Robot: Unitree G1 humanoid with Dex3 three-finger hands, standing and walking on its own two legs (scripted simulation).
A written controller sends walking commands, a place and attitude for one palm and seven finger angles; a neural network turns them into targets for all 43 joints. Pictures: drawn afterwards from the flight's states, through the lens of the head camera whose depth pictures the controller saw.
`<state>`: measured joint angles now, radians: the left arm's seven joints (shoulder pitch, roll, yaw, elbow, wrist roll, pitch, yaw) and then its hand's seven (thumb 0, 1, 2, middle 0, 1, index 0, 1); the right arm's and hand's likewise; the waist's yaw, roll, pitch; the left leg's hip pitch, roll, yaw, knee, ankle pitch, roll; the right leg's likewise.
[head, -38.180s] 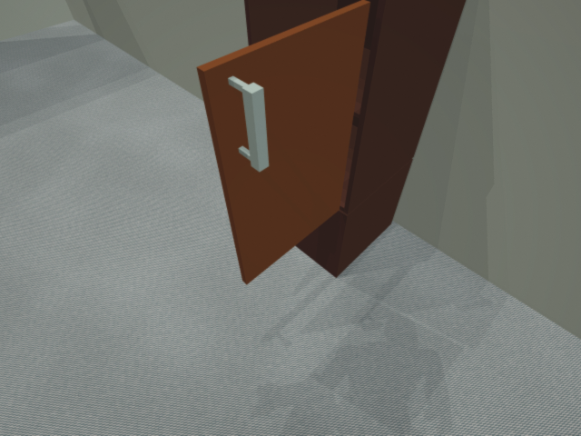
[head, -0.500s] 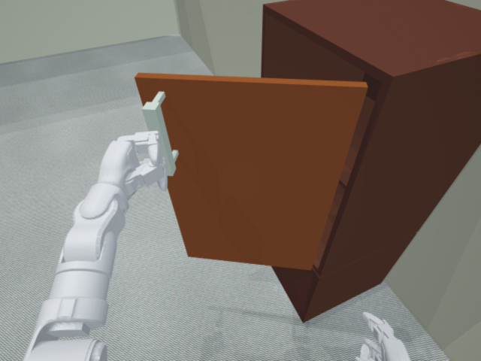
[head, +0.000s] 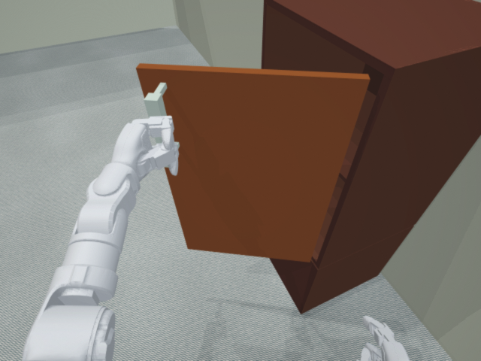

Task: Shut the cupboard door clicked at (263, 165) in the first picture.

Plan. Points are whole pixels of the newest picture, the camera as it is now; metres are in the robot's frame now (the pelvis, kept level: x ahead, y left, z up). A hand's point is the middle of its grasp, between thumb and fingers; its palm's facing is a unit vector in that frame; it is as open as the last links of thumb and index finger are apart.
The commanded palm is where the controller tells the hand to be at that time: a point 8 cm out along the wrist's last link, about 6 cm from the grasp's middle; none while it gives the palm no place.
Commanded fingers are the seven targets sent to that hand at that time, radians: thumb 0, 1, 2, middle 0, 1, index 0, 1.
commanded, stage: push the door shut along its arc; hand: left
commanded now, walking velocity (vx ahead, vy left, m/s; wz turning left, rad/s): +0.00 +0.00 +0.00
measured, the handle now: (166, 126) +0.48 +0.16 +0.16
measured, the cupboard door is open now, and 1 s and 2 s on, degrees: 59 40 26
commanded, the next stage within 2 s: pull the fist back off the door in 1.66 s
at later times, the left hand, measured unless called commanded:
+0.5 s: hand (183, 131) +0.45 +0.12 +0.17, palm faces -0.25 -0.97 -0.02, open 3.1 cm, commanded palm +0.46 +0.16 +0.16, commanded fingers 0.00 0.90 0.90 -1.30 -1.50 -1.30 -1.50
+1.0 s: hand (209, 114) +0.51 +0.08 +0.17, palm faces -0.37 -0.93 -0.01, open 3.1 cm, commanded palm +0.52 +0.13 +0.16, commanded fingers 0.00 0.90 0.90 -1.30 -1.50 -1.30 -1.50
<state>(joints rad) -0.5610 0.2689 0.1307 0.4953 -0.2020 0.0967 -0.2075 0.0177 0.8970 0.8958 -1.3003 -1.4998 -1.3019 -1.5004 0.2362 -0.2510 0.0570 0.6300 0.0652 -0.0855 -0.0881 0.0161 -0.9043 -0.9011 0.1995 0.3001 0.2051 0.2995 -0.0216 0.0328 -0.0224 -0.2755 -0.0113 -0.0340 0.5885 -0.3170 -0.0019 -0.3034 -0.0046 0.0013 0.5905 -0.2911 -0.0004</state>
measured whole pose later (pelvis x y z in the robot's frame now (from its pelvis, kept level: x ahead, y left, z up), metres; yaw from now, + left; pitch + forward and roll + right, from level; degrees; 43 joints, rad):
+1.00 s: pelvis -0.01 +0.00 -0.02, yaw -1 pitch +12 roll +0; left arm -1.18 0.45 0.20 1.24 -0.16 -0.14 -0.43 0.02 0.90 0.90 -1.30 -1.50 -1.30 -1.50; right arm 0.39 -0.30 0.02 0.72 0.02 -0.12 -0.07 0.01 -0.90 -0.90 0.20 0.30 0.21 0.30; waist -0.18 0.03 -0.05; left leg -0.61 0.00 -0.02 0.75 -0.36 0.00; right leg -0.63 0.01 0.01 0.72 -0.31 0.00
